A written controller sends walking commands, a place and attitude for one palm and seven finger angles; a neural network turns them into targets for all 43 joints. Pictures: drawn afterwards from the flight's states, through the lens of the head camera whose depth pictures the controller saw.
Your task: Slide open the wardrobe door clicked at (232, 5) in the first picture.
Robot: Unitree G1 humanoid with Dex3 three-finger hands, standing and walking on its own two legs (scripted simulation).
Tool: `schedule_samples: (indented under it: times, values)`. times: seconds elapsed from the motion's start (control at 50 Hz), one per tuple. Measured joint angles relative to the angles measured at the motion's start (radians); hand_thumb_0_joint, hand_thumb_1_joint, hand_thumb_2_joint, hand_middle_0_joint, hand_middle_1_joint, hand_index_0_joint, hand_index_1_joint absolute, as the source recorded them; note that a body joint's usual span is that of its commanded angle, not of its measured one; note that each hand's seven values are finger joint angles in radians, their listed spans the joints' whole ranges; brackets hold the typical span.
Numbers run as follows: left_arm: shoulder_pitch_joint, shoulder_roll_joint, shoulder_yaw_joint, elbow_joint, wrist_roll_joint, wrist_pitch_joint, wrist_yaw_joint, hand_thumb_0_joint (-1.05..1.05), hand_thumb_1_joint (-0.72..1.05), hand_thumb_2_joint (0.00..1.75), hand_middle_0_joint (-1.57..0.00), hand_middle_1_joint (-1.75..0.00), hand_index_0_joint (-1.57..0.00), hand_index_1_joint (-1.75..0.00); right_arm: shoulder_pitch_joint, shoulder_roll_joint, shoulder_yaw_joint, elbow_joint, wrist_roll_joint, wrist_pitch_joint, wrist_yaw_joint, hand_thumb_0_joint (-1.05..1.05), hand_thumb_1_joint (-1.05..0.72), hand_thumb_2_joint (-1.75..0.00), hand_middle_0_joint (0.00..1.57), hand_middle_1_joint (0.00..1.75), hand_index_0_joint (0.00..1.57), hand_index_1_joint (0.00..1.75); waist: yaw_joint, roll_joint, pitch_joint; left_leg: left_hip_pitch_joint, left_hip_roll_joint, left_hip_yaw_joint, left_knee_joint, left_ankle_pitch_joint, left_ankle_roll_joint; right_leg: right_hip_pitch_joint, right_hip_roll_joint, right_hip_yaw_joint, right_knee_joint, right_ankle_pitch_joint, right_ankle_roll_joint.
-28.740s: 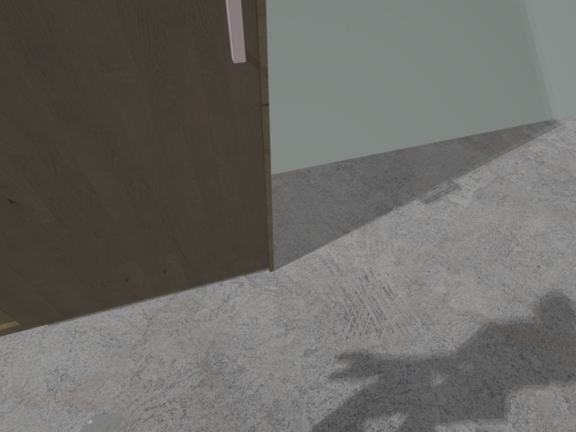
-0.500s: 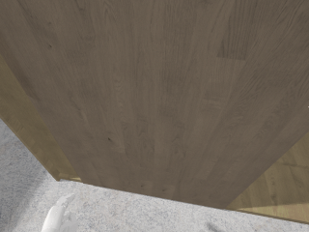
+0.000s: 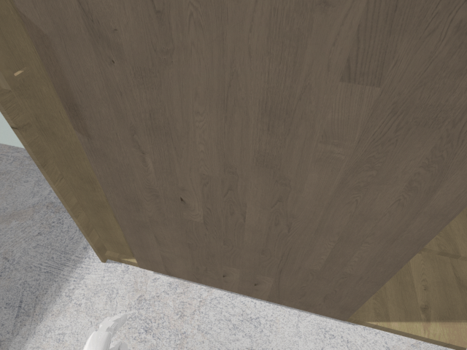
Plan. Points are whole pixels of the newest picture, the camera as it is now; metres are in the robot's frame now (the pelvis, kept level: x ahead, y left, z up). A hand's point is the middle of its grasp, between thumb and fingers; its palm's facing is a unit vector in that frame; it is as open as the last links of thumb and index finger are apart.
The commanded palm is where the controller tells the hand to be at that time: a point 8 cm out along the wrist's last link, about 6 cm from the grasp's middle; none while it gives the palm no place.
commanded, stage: stop walking and hold the door there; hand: right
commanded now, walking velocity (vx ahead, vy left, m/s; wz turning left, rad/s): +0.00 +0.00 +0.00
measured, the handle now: out of the picture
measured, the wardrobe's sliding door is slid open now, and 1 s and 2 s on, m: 0.67 0.67 0.67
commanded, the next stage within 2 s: loosen the grip on the handle in 1.46 s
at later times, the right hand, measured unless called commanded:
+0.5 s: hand out of the picture +0.36 -0.35 +0.24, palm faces +0.52 +0.83 -0.19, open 5.9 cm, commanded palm +0.32 -0.39 +0.21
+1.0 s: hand out of the picture +0.35 -0.34 +0.25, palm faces +0.41 +0.90 -0.12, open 6.1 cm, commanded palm +0.32 -0.36 +0.21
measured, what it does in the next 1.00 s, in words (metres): steps to the right: left foot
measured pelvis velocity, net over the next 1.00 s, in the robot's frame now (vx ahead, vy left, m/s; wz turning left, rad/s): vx -0.06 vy -0.08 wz -0.03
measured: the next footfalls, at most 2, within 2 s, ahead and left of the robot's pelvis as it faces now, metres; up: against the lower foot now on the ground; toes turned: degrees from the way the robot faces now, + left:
left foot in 0.98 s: -0.07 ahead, +0.05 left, +0.00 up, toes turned +0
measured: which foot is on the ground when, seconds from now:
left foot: down 0.00-0.54, up 0.56-0.96, down 0.98-1.00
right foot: down 0.00-1.00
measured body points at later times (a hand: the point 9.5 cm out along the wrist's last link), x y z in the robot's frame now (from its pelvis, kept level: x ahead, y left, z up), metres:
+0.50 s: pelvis -0.01 -0.04 -0.01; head -0.01 -0.04 +0.44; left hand +0.12 +0.24 -0.11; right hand +0.33 -0.39 +0.25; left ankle +0.02 +0.13 -0.74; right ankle +0.02 -0.15 -0.73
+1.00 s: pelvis -0.06 -0.08 +0.00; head -0.02 -0.09 +0.45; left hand +0.10 +0.13 -0.10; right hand +0.33 -0.39 +0.25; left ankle -0.11 +0.05 -0.74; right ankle +0.02 -0.16 -0.74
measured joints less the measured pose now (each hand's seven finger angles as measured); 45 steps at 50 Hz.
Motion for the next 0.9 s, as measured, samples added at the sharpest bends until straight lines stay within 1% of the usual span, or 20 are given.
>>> schedule_samples:
  times: [0.14,0.26,0.34,0.36,0.4,0.44,0.46,0.48,0.5,0.52,0.54,0.56,0.6,0.62,0.66,0.68,0.74,0.78,0.84,0.9]
  values:
    - [0.019,0.041,0.022,0.01,-0.004,0.008,0.012,0.01,0.91,0.9,-0.2,-0.3,-0.2,-0.3,-0.023,0.001,0.021,0.056,-0.008,-0.027,0.003,-0.14,-0.69,-0.73,0.46,1.4,0.26,1.36,-0.004,0.001,-0.018,-0.007,0.008,0.0,0.002,0.001,-0.003,-0.004,0.008,0.0,-0.007,0.006,-0.005]
    - [0.028,0.054,0.034,0.011,-0.009,0.012,0.016,0.01,0.91,0.9,-0.2,-0.3,-0.2,-0.3,-0.034,0.001,0.034,0.068,-0.011,-0.043,0.006,-0.14,-0.68,-0.74,0.46,1.4,0.26,1.37,-0.008,0.007,-0.016,-0.005,0.01,0.001,0.005,-0.001,-0.005,-0.002,0.011,0.0,-0.007,0.006,-0.006]
    - [0.027,0.062,0.044,0.002,-0.011,0.021,0.012,0.01,0.91,0.9,-0.2,-0.3,-0.2,-0.3,-0.048,0.009,0.045,0.07,-0.013,-0.047,0.005,-0.15,-0.68,-0.74,0.46,1.4,0.26,1.37,-0.003,-0.005,-0.008,-0.011,0.018,0.013,0.02,-0.009,-0.009,-0.02,0.017,0.013,0.021,-0.002,-0.01]
    - [0.025,0.067,0.048,0.001,-0.011,0.024,0.011,0.01,0.91,0.9,-0.2,-0.3,-0.2,-0.3,-0.054,0.013,0.051,0.07,-0.015,-0.05,0.008,-0.15,-0.68,-0.75,0.46,1.4,0.26,1.37,-0.001,-0.009,-0.005,-0.013,0.022,0.018,0.029,-0.013,-0.012,-0.03,0.022,0.021,0.04,-0.013,-0.004]
    - [0.019,0.079,0.056,0.006,-0.01,0.03,0.008,0.01,0.91,0.9,-0.2,-0.3,-0.2,-0.3,-0.063,0.023,0.066,0.068,-0.019,-0.058,0.021,-0.16,-0.68,-0.75,0.46,1.4,0.27,1.37,0.004,-0.017,0.005,-0.015,0.038,0.025,0.044,-0.022,-0.021,-0.054,0.044,0.052,0.114,-0.092,0.009]
    - [0.014,0.087,0.064,0.012,-0.009,0.031,0.007,0.01,0.91,0.9,-0.2,-0.3,-0.2,-0.3,-0.077,0.038,0.088,0.053,-0.023,-0.062,0.035,-0.16,-0.67,-0.75,0.46,1.4,0.3,1.38,0.003,-0.011,0.016,-0.018,0.067,0.024,0.058,-0.028,-0.035,-0.071,0.067,0.078,0.195,-0.173,0.015]
    - [0.012,0.089,0.066,0.015,-0.007,0.03,0.006,0.01,0.91,0.9,-0.2,-0.3,-0.2,-0.3,-0.086,0.047,0.102,0.042,-0.026,-0.063,0.043,-0.17,-0.67,-0.75,0.46,1.4,0.31,1.38,0.003,-0.003,0.021,-0.019,0.085,0.024,0.066,-0.031,-0.045,-0.07,0.072,0.083,0.206,-0.192,0.017]
    - [0.008,0.089,0.066,0.019,-0.005,0.029,0.005,0.01,0.91,0.9,-0.2,-0.3,-0.2,-0.3,-0.094,0.055,0.114,0.03,-0.025,-0.066,0.05,-0.17,-0.67,-0.76,0.46,1.4,0.32,1.38,0.007,0.007,0.027,-0.021,0.104,0.024,0.076,-0.035,-0.057,-0.058,0.072,0.086,0.187,-0.187,0.018]
    - [0.004,0.089,0.065,0.02,-0.002,0.029,0.005,0.01,0.91,0.9,-0.2,-0.3,-0.2,-0.3,-0.103,0.065,0.127,0.015,-0.02,-0.067,0.056,-0.17,-0.66,-0.76,0.46,1.4,0.33,1.38,0.012,0.016,0.032,-0.026,0.123,0.024,0.091,-0.042,-0.069,-0.036,0.067,0.086,0.139,-0.151,0.02]
    - [-0.002,0.088,0.064,0.019,0.0,0.029,0.005,0.01,0.91,0.9,-0.2,-0.3,-0.2,-0.3,-0.114,0.074,0.14,0.0,-0.016,-0.067,0.062,-0.18,-0.65,-0.77,0.46,1.4,0.33,1.39,0.019,0.025,0.037,-0.035,0.143,0.025,0.116,-0.053,-0.082,-0.015,0.06,0.074,0.081,-0.065,0.023]
    - [-0.015,0.083,0.065,0.019,0.001,0.03,0.006,0.01,0.91,0.9,-0.2,-0.3,-0.2,-0.3,-0.124,0.081,0.151,-0.016,-0.012,-0.066,0.063,-0.19,-0.65,-0.78,0.46,1.4,0.33,1.38,0.022,0.038,0.048,-0.051,0.167,0.018,0.15,-0.063,-0.078,-0.015,0.075,0.055,0.072,-0.01,0.014]
    - [-0.028,0.076,0.066,0.012,0.0,0.031,0.007,0.01,0.91,0.9,-0.2,-0.3,-0.2,-0.3,-0.13,0.088,0.16,-0.032,-0.009,-0.065,0.058,-0.2,-0.65,-0.8,0.46,1.4,0.32,1.38,0.017,0.04,0.061,-0.077,0.169,0.005,0.208,-0.107,-0.065,-0.02,0.083,0.043,0.083,-0.009,-0.004]
    - [-0.046,0.054,0.064,-0.008,0.0,0.026,0.005,0.01,0.91,0.9,-0.19,-0.3,-0.2,-0.3,-0.13,0.109,0.171,-0.057,-0.004,-0.064,0.047,-0.19,-0.67,-0.81,0.46,1.4,0.29,1.38,0.0,0.015,0.083,-0.132,0.127,-0.007,0.362,-0.249,-0.039,-0.022,0.073,0.029,0.084,-0.033,-0.037]
    - [-0.051,0.038,0.058,-0.014,-0.001,0.019,0.003,0.01,0.91,0.9,-0.19,-0.3,-0.2,-0.3,-0.133,0.123,0.178,-0.067,0.0,-0.06,0.041,-0.18,-0.68,-0.81,0.46,1.4,0.28,1.38,-0.007,0.003,0.089,-0.15,0.101,-0.003,0.425,-0.279,-0.031,-0.021,0.067,0.027,0.071,-0.032,-0.046]
    - [-0.054,-0.002,0.036,-0.017,-0.004,0.002,-0.004,0.01,0.91,0.9,-0.19,-0.3,-0.2,-0.3,-0.15,0.149,0.2,-0.084,0.009,-0.041,0.031,-0.16,-0.7,-0.81,0.46,1.4,0.25,1.37,-0.019,-0.005,0.098,-0.166,0.053,0.009,0.5,-0.267,-0.025,-0.014,0.06,0.031,0.031,-0.006,-0.05]
    - [-0.053,-0.024,0.023,-0.016,-0.004,-0.005,-0.008,0.01,0.91,0.9,-0.19,-0.3,-0.2,-0.3,-0.162,0.161,0.212,-0.093,0.012,-0.029,0.028,-0.15,-0.71,-0.81,0.46,1.4,0.23,1.37,-0.024,0.0,0.1,-0.163,0.034,0.015,0.507,-0.249,-0.024,-0.01,0.06,0.033,0.009,0.011,-0.05]
    - [-0.053,-0.077,-0.02,-0.013,0.002,-0.016,-0.021,0.01,0.91,0.9,-0.2,-0.3,-0.2,-0.3,-0.19,0.175,0.237,-0.105,0.007,-0.001,0.026,-0.13,-0.73,-0.81,0.46,1.4,0.21,1.36,-0.036,0.026,0.095,-0.129,-0.003,0.027,0.444,-0.214,-0.017,-0.004,0.064,0.032,-0.047,0.05,-0.053]
    - [-0.054,-0.096,-0.042,-0.013,0.008,-0.021,-0.026,0.01,0.91,0.9,-0.2,-0.3,-0.2,-0.3,-0.196,0.174,0.246,-0.108,0.008,0.008,0.029,-0.12,-0.74,-0.8,0.46,1.4,0.22,1.36,-0.04,0.034,0.09,-0.095,-0.017,0.029,0.374,-0.208,-0.01,-0.003,0.065,0.027,-0.074,0.068,-0.054]
    - [-0.058,-0.104,-0.058,-0.016,0.016,-0.025,-0.03,0.01,0.91,0.9,-0.2,-0.3,-0.21,-0.3,-0.203,0.172,0.25,-0.105,0.014,0.016,0.029,-0.11,-0.74,-0.79,0.46,1.4,0.21,1.37,-0.045,0.03,0.084,-0.036,-0.03,0.024,0.257,-0.22,0.0,-0.008,0.059,0.021,-0.103,0.09,-0.056]
    - [-0.062,-0.093,-0.06,-0.02,0.02,-0.027,-0.033,0.01,0.91,0.9,-0.2,-0.3,-0.21,-0.3,-0.215,0.166,0.248,-0.091,0.018,0.023,0.029,-0.11,-0.74,-0.78,0.46,1.4,0.21,1.37,-0.05,0.021,0.082,0.027,-0.035,0.022,0.129,-0.205,0.012,-0.017,0.05,0.016,-0.119,0.107,-0.054]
